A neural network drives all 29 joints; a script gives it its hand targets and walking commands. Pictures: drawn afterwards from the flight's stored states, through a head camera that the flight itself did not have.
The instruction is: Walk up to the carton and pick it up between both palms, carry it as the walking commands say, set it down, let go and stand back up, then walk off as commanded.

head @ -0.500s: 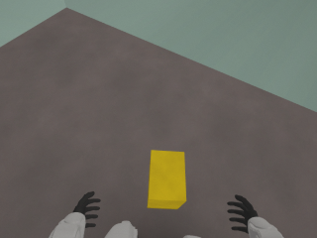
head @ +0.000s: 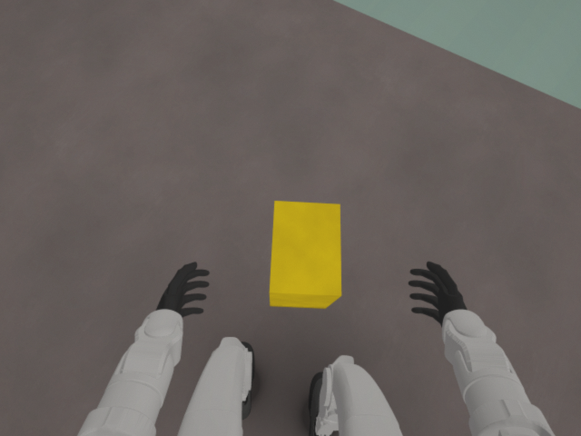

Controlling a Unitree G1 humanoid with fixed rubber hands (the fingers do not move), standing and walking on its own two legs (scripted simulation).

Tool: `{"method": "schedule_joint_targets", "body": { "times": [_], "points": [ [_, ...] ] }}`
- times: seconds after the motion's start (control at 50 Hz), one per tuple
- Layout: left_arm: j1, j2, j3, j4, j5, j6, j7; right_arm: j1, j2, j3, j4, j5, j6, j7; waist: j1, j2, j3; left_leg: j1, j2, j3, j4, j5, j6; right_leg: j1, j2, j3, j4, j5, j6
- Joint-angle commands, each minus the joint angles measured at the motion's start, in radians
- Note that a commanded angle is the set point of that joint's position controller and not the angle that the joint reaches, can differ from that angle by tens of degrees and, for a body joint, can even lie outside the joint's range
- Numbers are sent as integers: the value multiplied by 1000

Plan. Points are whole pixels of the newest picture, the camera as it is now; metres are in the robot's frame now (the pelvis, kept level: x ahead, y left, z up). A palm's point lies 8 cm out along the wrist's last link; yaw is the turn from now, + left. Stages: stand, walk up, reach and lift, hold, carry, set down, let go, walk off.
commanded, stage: reach and lift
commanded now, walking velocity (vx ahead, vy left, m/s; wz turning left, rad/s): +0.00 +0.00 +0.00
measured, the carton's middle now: (302, 259) +0.46 -0.04 -0.57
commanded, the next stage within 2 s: none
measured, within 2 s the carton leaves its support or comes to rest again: neither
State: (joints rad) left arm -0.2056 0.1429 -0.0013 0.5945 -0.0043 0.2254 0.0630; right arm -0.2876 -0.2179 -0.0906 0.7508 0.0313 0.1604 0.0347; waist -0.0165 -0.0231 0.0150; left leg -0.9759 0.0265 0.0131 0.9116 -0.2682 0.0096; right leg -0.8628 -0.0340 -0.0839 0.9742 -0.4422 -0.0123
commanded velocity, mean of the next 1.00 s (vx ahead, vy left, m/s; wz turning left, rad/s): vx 0.00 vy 0.00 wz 0.00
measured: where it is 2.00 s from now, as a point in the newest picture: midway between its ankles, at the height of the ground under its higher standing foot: (279, 410)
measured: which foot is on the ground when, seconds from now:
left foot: down 0.00-1.00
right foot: down 0.00-1.00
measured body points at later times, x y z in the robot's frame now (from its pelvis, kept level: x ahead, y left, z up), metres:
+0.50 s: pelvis +0.00 +0.02 -0.03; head +0.26 +0.04 +0.33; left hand +0.41 +0.14 -0.17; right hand +0.41 -0.21 -0.15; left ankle +0.09 +0.12 -0.67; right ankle +0.01 -0.11 -0.67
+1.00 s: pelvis -0.01 +0.02 -0.06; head +0.30 +0.02 +0.26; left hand +0.46 +0.14 -0.22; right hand +0.45 -0.21 -0.21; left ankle +0.09 +0.12 -0.67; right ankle +0.01 -0.11 -0.67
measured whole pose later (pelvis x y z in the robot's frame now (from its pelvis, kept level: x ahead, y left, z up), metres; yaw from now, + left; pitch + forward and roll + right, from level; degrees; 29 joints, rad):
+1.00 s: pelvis -0.01 +0.02 -0.06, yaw -5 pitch +47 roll -4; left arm -0.93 0.08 0.20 0.76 0.09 0.08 0.18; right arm -0.99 -0.22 -0.36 0.96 -0.04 -0.01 0.03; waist -0.02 0.00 -0.05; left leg -1.64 0.03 -0.02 1.07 -0.24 0.01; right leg -1.53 -0.01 -0.07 1.11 -0.40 0.00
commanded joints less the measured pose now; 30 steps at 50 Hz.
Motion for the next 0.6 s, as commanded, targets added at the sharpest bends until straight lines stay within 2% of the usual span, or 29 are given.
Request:
{"method": "schedule_joint_targets", "body": {
  "times": [0.0,0.02,0.04,0.06,0.08,0.12,0.14,0.16,0.18,0.22,0.28,0.32,0.36,0.38,0.4,0.42,0.5,0.54,0.56,0.58],
  "points": [
    [-395,15,122,-83,-24,28,56,-349,-108,-130,-112,24,9,-30,9,-6,-419,286,-61,-17,11,-91,-5,-138,56,93,-118,-40,3],
    [-410,12,126,-78,-23,34,65,-369,-115,-128,-95,23,13,-31,15,3,-443,293,-63,-19,19,-84,-10,-156,57,88,-107,-30,0],
    [-444,7,124,-61,-25,41,74,-391,-128,-146,-86,16,12,-32,-4,6,-461,317,-62,-29,26,-89,-12,-178,61,83,-101,-28,-3],
    [-457,-22,114,-63,-26,46,85,-426,-135,-145,-75,29,13,-27,10,37,-482,338,-63,-40,28,-83,-20,-208,64,78,-86,-20,-9],
    [-469,-40,103,-59,-29,47,97,-435,-158,-164,-44,25,7,-22,-11,64,-503,381,-64,-57,32,-72,-30,-255,69,70,-74,-2,-14],
    [-498,-70,100,-39,-25,46,114,-477,-170,-184,-14,17,-7,-18,-23,77,-529,391,-68,-66,43,-21,-37,-294,73,67,-67,42,-18],
    [-505,-84,92,-25,-25,36,121,-473,-183,-204,19,7,-17,-16,-49,80,-533,394,-70,-75,48,11,-42,-319,79,66,-62,79,-20],
    [-514,-95,98,-17,-19,29,129,-489,-181,-204,37,10,-31,-11,-36,102,-539,398,-71,-84,48,43,-48,-357,79,66,-57,98,-20],
    [-533,-114,88,-13,-25,13,134,-505,-180,-215,51,-1,-48,-9,-50,95,-556,401,-71,-92,53,66,-52,-371,83,62,-48,122,-20],
    [-557,-124,96,-25,-18,-19,146,-550,-206,-237,64,4,-90,2,-49,134,-624,440,-71,-112,74,163,-65,-429,85,68,-42,174,-24],
    [-599,-140,97,-28,-16,-64,156,-573,-196,-241,97,5,-137,6,-47,133,-703,478,-74,-131,103,342,-68,-486,97,71,-34,264,-21],
    [-641,-136,113,-47,-6,-88,160,-608,-220,-261,90,-4,-159,5,-52,134,-761,477,-71,-136,122,412,-67,-509,100,77,-32,299,-23],
    [-690,-119,126,-59,10,-103,160,-629,-208,-274,104,-5,-173,1,-42,142,-794,480,-75,-140,129,443,-64,-527,103,82,-36,307,-19],
    [-716,-127,124,-45,4,-110,160,-653,-205,-274,102,-6,-179,1,-57,128,-800,481,-71,-145,138,469,-59,-552,103,82,-36,319,-18],
    [-745,-117,134,-54,16,-114,161,-684,-218,-287,99,-12,-184,-2,-45,142,-810,474,-74,-141,133,456,-62,-553,107,85,-37,313,-16],
    [-767,-121,137,-46,9,-121,158,-711,-215,-281,80,-16,-193,-4,-53,127,-837,467,-75,-143,144,479,-55,-547,107,84,-33,328,-15],
    [-853,-95,192,-8,36,-133,158,-818,-199,-270,66,-15,-200,-9,-10,116,-871,403,-76,-126,152,479,-48,-535,112,96,-22,349,-6],
    [-881,-77,219,28,52,-130,153,-849,-205,-289,82,-37,-195,-17,-7,102,-899,352,-79,-107,159,443,-50,-505,114,95,-19,351,-1],
    [-921,-65,227,16,58,-138,148,-860,-198,-284,94,-33,-196,-18,-9,114,-899,318,-81,-101,158,444,-49,-498,115,96,-13,368,0],
    [-929,-59,242,31,71,-140,147,-881,-183,-291,86,-37,-194,-18,2,116,-911,324,-81,-99,157,447,-47,-508,117,91,-6,367,5]
  ]
}}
